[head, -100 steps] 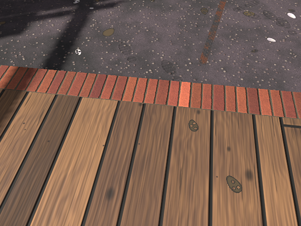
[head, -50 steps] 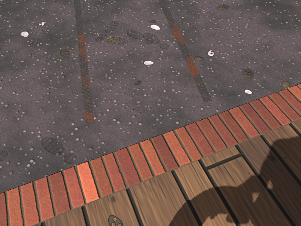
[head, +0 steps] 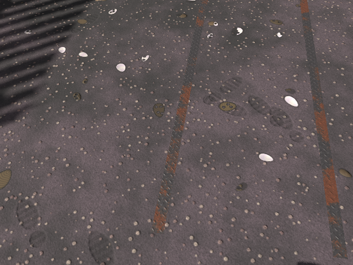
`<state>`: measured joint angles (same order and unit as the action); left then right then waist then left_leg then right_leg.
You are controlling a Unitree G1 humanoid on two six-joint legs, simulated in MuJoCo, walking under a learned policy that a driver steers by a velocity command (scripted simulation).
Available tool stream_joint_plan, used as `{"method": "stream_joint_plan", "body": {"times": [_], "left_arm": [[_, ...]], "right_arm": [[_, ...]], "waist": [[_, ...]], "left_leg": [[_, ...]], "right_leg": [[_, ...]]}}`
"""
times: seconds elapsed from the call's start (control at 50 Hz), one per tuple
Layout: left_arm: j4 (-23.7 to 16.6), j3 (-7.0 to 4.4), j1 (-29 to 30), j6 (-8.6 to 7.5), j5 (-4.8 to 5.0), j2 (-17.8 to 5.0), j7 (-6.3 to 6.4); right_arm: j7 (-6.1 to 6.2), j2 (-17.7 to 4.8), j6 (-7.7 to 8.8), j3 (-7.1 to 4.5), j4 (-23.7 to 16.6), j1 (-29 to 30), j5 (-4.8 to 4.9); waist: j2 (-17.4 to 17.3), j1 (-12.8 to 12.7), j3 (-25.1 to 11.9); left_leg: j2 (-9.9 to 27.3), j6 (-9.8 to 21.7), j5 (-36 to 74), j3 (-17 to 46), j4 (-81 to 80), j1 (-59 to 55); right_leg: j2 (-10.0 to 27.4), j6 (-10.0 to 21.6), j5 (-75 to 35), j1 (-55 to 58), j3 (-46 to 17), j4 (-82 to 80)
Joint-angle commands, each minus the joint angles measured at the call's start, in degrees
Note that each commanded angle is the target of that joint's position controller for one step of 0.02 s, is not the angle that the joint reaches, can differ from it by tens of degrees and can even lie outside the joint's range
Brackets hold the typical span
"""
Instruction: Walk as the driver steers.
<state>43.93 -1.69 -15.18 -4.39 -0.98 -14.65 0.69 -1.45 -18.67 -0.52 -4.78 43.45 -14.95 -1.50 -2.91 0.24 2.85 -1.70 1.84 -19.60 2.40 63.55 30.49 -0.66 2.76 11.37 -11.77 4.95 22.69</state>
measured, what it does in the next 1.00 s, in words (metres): steps on the spot: left foot, then right foot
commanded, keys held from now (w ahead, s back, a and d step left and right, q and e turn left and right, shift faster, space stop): q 0.20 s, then e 0.80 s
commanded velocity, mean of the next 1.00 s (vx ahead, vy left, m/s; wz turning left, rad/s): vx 0.07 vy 0.00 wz -0.09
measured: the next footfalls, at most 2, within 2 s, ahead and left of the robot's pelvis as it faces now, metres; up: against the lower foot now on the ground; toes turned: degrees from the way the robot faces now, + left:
left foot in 0.26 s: +0.19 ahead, +0.10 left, +0.00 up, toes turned +9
right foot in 0.72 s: +0.09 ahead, -0.09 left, +0.00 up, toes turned -3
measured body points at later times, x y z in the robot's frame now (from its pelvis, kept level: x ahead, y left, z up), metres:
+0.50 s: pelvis +0.09 +0.03 +0.00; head +0.12 +0.05 +0.44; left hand +0.13 +0.29 -0.15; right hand +0.27 -0.18 -0.11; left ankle +0.15 +0.10 -0.74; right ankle +0.09 -0.12 -0.69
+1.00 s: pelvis +0.06 -0.01 +0.00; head +0.09 -0.04 +0.45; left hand +0.20 +0.27 -0.10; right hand +0.15 -0.30 -0.12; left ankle +0.10 +0.13 -0.68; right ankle +0.05 -0.08 -0.74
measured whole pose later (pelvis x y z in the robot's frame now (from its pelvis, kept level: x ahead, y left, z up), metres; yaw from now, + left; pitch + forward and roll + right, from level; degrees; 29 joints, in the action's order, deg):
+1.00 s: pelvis +0.06 -0.01 +0.00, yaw -11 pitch +1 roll +1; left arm 42.3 -3.8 -16.0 2.9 0.0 -16.7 0.3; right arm 0.6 -17.6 -3.7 -3.8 42.7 -9.8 -1.0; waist -2.0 -1.0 2.2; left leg -0.9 -2.7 -19.6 2.7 52.8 27.2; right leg -5.1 4.3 11.1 -11.7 -6.3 22.5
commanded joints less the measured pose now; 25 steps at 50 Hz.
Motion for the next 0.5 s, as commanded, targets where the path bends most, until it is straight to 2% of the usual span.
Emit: {"method": "stream_joint_plan", "body": {"times": [0.02, 0.1, 0.16, 0.22, 0.24, 0.26, 0.28, 0.3, 0.32, 0.34, 0.36, 0.38, 0.42, 0.46, 0.5], "left_arm": [[-2.6, -1.53, -0.5, -0.69, 0.47, -6.3, 0.07], [-2.0, -1.66, -0.2, 0.59, 0.64, -6.8, 0.49], [-1.6, -2.25, -1.2, 1.5, 0.61, -8.3, 0.62], [-1.4, -2.59, -2.1, 2.75, 0.72, -9.2, 1.17], [-1.1, -2.47, -1.9, 3.17, 0.92, -9.1, 1.22], [-1.5, -2.09, -4.8, 3.29, 1.01, -8.1, 1.06], [-3.6, -0.05, -11.0, 3.86, 1.0, -1.1, 0.35], [-0.7, -0.91, -9.1, 5.6, -0.14, -4.9, 0.84], [-1.0, -0.89, -6.3, 6.19, 0.99, -4.7, 0.74], [-0.7, -0.57, -3.8, 6.22, 1.22, -4.1, 0.78], [-0.2, -0.67, -3.0, 6.45, 0.98, -4.4, 0.82], [1.1, -0.86, -5.1, 7.08, 0.45, -4.8, 0.67], [2.2, -1.44, -6.7, 7.71, 0.65, -5.4, 0.36], [2.0, -1.57, -5.6, 8.16, 0.77, -4.7, 0.06], [0.9, -1.67, -2.6, 8.88, 0.72, -4.4, -0.38]], "right_arm": [[-0.77, -0.8, -0.8, 0.02, -3.8, -2.5, 0.07], [-2.06, 1.4, -0.76, 1.45, -6.9, 4.5, -0.08], [-2.21, 0.9, -0.67, 1.52, -8.0, 6.0, -0.37], [-1.34, -0.6, -0.53, 1.04, -8.6, 3.6, -0.78], [-0.78, -0.8, 0.19, 0.78, -7.2, -1.2, -1.23], [0.06, -4.7, 1.0, 0.0, -7.1, -4.7, -1.83], [0.67, -8.7, 1.11, -0.33, -9.1, -1.8, -0.54], [1.52, -4.1, 0.88, 0.65, -7.9, -5.2, 2.51], [2.08, -1.1, 0.79, 2.06, -6.9, -2.1, 2.05], [2.47, 1.8, 0.77, 3.29, -6.2, 1.4, 1.36], [2.83, 2.7, 0.89, 3.87, -6.0, 4.2, 0.92], [3.15, 2.4, 0.99, 3.94, -5.7, 5.7, 0.66], [3.07, 0.5, 1.17, 3.38, -5.2, 6.3, 0.32], [2.92, -0.8, 1.12, 2.77, -4.7, 6.3, 0.51], [2.92, -0.8, 0.66, 2.54, -4.4, 6.4, 0.37]], "waist": [[10.1, 1.6, -4.0], [9.9, 0.1, -2.9], [10.0, -0.5, -4.2], [9.8, -0.2, -5.5], [7.0, 2.4, -7.4], [-1.1, 3.6, -11.7], [-12.6, -1.0, -19.0], [-3.8, 3.6, -23.8], [-3.8, 2.0, -16.5], [-2.4, 0.8, -9.8], [-2.7, -0.5, -6.9], [-3.9, -1.6, -6.2], [-2.2, -2.2, -7.4], [-1.7, -2.0, -7.1], [-3.1, -1.0, -5.9]], "left_leg": [[1.6, -1.1, 5.2, -0.5, -2.6, 3.9], [2.0, -0.4, 14.7, -4.4, -16.9, -1.9], [1.2, 1.1, 13.0, -6.3, -21.6, -6.0], [-0.7, 3.2, 5.8, -5.7, -27.6, -11.1], [-1.8, 4.3, 10.9, -5.0, -35.0, -16.9], [6.6, 6.9, 33.5, 4.7, -39.1, -27.5], [26.4, 17.4, 66.9, 25.1, -36.2, -39.8], [24.8, 20.1, 62.7, 21.4, -37.3, -35.2], [22.1, 18.7, 54.5, 16.7, -40.4, -30.1], [19.2, 15.6, 46.6, 12.5, -43.6, -24.0], [16.8, 12.7, 42.5, 9.2, -45.6, -20.6], [15.2, 11.2, 42.2, 5.8, -46.6, -17.4], [14.6, 10.3, 39.7, 3.4, -46.7, -17.6], [14.7, 10.1, 31.2, 2.8, -47.5, -18.3], [15.0, 10.2, 18.8, 3.2, -49.2, -18.0]], "right_leg": [[14.8, 6.4, -45.4, 5.8, -5.4, -5.5], [12.7, 5.7, -41.2, 2.6, 1.5, -4.9], [14.2, 5.3, -42.4, 4.5, 2.8, -1.0], [14.5, 4.2, -45.0, 6.1, 2.6, 8.2], [12.8, 2.9, -40.9, 5.1, 3.3, 16.0], [9.4, 0.2, -22.7, -1.9, 5.0, 28.7], [0.7, -2.3, 29.0, -15.5, 3.2, 44.2], [1.6, -2.8, 27.1, -12.5, -5.6, 44.9], [2.1, -3.1, 24.5, -13.3, -6.8, 44.5], [2.7, -3.1, 21.3, -13.2, -7.9, 40.1], [2.8, -3.3, 18.3, -11.0, -8.6, 36.1], [2.0, -3.6, 15.7, -7.1, -7.8, 34.7], [0.6, -3.7, 14.3, -5.4, -6.7, 33.4], [0.7, -3.9, 13.8, -6.5, -6.0, 31.2], [1.0, -3.8, 13.7, -8.1, -5.3, 29.5]]}}
Velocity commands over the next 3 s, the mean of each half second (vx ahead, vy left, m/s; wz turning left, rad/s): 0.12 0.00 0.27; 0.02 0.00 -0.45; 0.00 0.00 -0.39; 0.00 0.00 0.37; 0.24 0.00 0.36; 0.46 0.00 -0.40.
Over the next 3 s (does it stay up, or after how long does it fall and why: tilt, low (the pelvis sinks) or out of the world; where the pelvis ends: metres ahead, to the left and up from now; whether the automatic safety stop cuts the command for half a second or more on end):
stays up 0.40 0.08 -0.06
